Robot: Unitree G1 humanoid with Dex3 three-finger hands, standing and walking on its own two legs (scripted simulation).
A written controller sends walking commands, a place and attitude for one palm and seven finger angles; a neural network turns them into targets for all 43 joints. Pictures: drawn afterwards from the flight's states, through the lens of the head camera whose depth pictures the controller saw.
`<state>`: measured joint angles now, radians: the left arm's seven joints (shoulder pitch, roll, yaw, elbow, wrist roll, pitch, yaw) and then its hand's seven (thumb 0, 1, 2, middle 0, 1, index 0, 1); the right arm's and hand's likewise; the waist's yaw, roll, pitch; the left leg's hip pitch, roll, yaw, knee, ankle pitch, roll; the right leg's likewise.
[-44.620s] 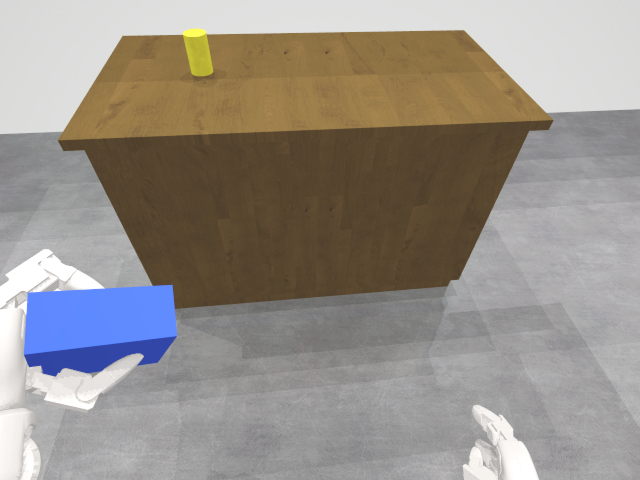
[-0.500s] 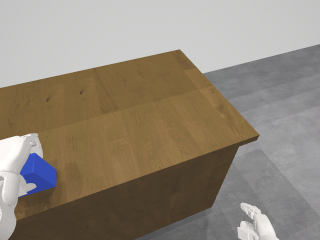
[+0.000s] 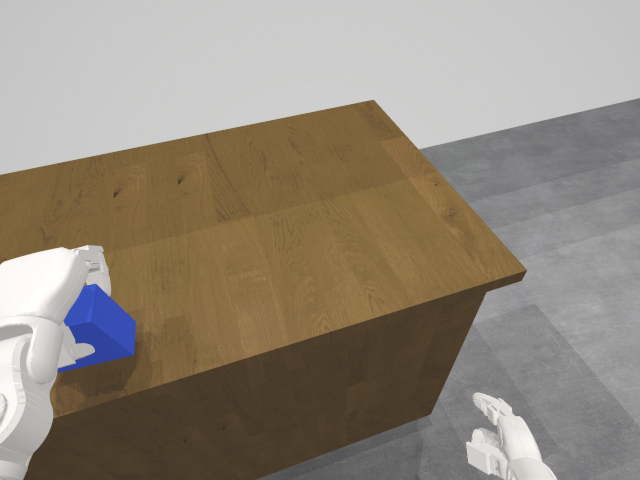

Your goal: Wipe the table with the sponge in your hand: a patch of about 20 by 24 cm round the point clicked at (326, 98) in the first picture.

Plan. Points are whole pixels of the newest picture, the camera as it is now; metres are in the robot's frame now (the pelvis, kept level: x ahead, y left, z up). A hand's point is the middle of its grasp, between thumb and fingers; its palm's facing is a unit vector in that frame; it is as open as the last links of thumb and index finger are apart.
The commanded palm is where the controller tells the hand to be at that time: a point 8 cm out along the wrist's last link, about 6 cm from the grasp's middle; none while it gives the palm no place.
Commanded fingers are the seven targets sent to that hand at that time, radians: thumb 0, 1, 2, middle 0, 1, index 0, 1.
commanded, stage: lift the sponge slowly off the table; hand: left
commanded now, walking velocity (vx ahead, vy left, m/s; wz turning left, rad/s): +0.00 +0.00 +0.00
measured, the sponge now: (78, 336) +0.23 +0.35 +0.06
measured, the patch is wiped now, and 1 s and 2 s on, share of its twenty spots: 1.00 1.00 1.00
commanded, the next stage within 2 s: bring the sponge back beside the body in 1.40 s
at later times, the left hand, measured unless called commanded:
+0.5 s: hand (54, 292) +0.24 +0.34 +0.14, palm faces +0.03 -0.01 -1.00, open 9.1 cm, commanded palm +0.20 +0.34 +0.21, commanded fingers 0.00 0.10 1.30 -1.20 -1.60 -1.20 -1.60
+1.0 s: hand (33, 278) +0.24 +0.35 +0.17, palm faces +0.04 -0.01 -1.00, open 9.1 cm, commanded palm +0.20 +0.34 +0.25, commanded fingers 0.00 0.10 1.30 -1.20 -1.60 -1.20 -1.60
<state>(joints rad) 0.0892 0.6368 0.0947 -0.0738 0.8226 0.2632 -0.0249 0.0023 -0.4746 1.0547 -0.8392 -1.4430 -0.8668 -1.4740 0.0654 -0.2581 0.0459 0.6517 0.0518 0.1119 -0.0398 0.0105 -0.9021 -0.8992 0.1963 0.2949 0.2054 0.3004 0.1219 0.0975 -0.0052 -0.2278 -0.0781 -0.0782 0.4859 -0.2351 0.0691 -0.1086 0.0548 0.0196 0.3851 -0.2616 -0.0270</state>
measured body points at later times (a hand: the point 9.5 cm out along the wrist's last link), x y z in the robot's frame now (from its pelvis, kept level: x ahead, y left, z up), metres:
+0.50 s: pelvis -0.01 -0.02 +0.00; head -0.01 -0.05 +0.45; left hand +0.23 +0.34 +0.20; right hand +0.22 -0.23 -0.09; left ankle +0.01 +0.07 -0.74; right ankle -0.03 -0.12 -0.74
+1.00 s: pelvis -0.02 -0.02 +0.00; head -0.02 -0.05 +0.45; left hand +0.23 +0.35 +0.22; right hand +0.22 -0.23 -0.09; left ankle +0.01 +0.07 -0.74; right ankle -0.03 -0.12 -0.74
